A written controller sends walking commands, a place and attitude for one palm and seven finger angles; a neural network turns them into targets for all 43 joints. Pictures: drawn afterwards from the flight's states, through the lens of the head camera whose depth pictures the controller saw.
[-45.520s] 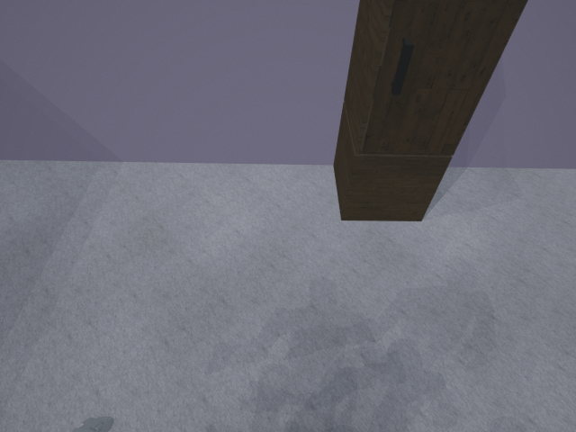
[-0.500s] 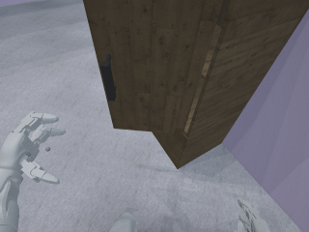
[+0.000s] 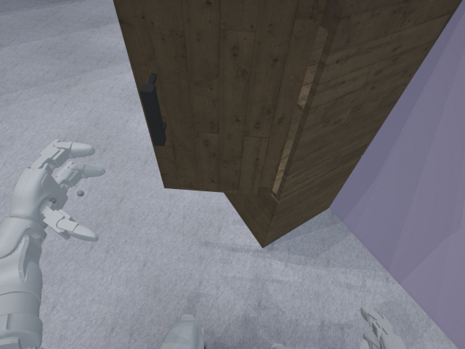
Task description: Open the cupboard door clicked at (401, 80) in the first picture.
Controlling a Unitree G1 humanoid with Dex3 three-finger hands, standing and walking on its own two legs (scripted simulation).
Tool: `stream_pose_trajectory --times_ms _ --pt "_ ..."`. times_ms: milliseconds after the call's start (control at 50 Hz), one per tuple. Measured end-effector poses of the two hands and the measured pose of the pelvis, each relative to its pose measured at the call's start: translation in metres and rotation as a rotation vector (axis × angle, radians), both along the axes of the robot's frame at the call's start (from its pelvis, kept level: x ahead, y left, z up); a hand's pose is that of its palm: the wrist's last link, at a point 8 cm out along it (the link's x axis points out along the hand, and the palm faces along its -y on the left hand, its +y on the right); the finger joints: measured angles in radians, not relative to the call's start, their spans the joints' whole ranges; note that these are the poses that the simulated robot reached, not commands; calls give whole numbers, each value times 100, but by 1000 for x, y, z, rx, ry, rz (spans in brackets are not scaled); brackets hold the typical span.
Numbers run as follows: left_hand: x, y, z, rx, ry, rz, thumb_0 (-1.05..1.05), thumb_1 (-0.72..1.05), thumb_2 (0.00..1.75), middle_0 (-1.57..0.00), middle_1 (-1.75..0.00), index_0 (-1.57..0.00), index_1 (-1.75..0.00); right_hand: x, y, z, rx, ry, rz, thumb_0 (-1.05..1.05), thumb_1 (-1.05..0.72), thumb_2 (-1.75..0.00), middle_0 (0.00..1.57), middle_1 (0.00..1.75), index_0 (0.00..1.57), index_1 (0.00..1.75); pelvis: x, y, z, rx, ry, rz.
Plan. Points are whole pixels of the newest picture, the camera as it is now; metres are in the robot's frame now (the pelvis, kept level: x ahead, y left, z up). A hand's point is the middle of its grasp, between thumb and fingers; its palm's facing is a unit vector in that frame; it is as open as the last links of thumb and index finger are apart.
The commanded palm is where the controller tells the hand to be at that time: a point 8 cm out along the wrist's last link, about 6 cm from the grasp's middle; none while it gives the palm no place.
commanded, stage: move the hooked fingers beside the handle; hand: left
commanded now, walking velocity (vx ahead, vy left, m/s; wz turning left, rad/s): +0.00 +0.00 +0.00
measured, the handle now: (156, 111) +0.56 +0.19 +0.06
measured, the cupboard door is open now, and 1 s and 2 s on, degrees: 55 55 55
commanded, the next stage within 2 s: none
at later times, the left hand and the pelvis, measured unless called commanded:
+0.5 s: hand (100, 161) +0.41 +0.26 +0.07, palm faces -0.04 -1.00 +0.00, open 14.0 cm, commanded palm +0.39 +0.31 +0.07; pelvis +0.00 +0.01 -0.01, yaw -1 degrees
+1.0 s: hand (115, 134) +0.48 +0.25 +0.07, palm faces -0.03 -1.00 -0.01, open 14.0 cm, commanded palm +0.47 +0.30 +0.06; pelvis +0.00 +0.01 -0.02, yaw -2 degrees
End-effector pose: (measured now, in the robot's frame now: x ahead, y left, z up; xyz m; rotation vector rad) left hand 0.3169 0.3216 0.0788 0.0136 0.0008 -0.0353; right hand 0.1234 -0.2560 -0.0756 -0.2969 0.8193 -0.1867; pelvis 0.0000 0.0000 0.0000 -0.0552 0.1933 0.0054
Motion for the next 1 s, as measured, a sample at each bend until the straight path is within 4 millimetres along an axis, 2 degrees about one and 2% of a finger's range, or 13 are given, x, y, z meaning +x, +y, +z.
stream_pose_trajectory --times_ms 200,340,600,1000 --pt "26 -3 -1 -1 -3 5 -2 -50 30 -30 -120 -30 -120 -23 0 -8 8 89 -45 1 -90 -90 21 30 21 30 4 4 0 2 19 -13" --pt "44 0 -4 -7 -6 13 -2 -50 30 -30 -120 -30 -120 -32 0 -13 -3 143 -58 1 -90 -90 21 30 21 30 3 6 -3 -4 36 -11" --pt "84 -10 -4 -9 -8 5 -2 -50 30 -30 -120 -30 -120 -49 -2 -20 -11 219 -95 1 -90 -90 21 30 21 30 3 9 -9 -8 68 -19" --pt "139 -15 -6 -4 9 10 -2 -50 30 -30 -120 -30 -120 -102 -11 -35 -28 412 -189 1 -90 -90 21 30 21 30 4 6 -20 -17 134 -32"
